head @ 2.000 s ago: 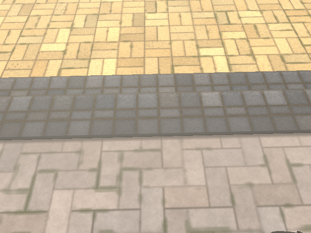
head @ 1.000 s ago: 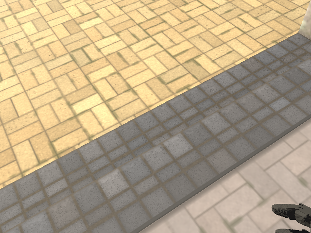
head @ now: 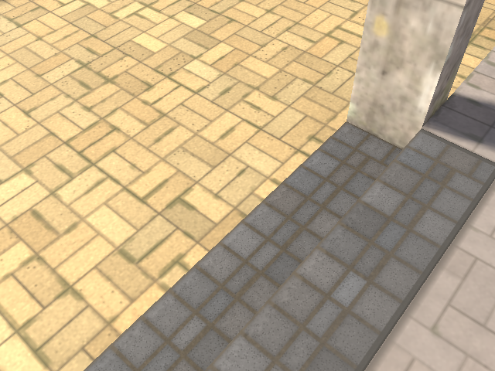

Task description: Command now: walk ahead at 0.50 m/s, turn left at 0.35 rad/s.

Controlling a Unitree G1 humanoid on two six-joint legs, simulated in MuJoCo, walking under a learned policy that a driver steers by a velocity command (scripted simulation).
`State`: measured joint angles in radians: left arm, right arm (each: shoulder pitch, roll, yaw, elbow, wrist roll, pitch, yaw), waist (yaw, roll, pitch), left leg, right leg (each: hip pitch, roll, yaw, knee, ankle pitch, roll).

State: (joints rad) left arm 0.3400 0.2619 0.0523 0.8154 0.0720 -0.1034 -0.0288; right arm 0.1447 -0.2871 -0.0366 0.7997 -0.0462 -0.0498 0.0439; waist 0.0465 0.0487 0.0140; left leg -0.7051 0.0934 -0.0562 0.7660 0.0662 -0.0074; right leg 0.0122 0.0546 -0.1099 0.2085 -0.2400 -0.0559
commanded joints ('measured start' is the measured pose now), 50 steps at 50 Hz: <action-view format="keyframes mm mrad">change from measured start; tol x64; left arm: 1 91 88 -2 3 55 -23 -39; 50 200 75 -88 55 15 -46 6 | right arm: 1 -28 -33 12 -52 -58 -12 34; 13 647 -200 -62 130 -14 -56 -10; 50 -79 -20 45 -185 -67 4 20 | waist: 1 -7 -77 72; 50 31 -79 81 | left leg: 1 -165 12 -29 -61 66 26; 8 162 -147 142 -189 -149 122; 12 1402 156 -609 -253 -56 504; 18 346 79 -378 -508 -127 345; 29 313 -8 -366 -351 -171 281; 35 -437 -178 -146 799 -550 42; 50 370 -60 75 -128 194 17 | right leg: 1 126 -363 107 -71 308 -197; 10 -102 -252 -135 370 932 -35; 14 -962 -62 244 1280 -244 61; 33 474 -393 542 411 588 -369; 36 -40 -423 711 164 -216 -308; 50 -577 -229 263 479 -328 -142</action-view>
